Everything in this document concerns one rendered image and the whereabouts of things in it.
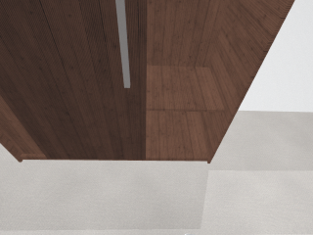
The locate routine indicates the handle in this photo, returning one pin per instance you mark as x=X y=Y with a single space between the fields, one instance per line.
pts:
x=123 y=42

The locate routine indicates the wardrobe door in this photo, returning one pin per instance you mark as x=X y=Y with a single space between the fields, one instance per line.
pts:
x=61 y=75
x=13 y=129

